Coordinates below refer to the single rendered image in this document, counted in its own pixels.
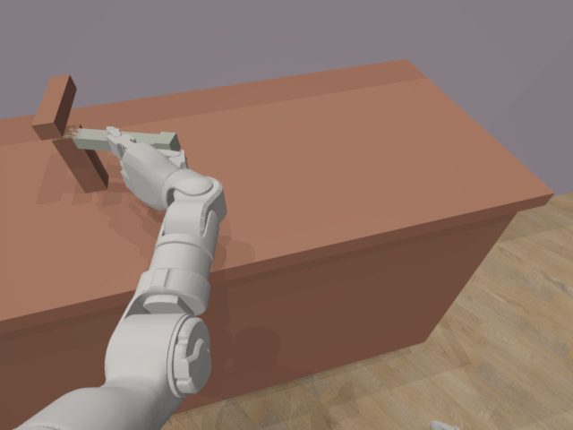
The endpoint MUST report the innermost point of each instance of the tap lever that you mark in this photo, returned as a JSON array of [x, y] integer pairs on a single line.
[[92, 139]]

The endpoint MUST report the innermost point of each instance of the robot left forearm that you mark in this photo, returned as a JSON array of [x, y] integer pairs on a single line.
[[177, 280]]

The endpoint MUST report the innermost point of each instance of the robot left upper arm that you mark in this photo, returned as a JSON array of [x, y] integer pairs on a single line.
[[154, 361]]

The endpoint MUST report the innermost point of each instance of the counter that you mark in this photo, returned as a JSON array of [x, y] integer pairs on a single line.
[[360, 201]]

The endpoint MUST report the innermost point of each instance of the robot left hand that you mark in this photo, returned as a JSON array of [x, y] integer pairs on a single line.
[[145, 169]]

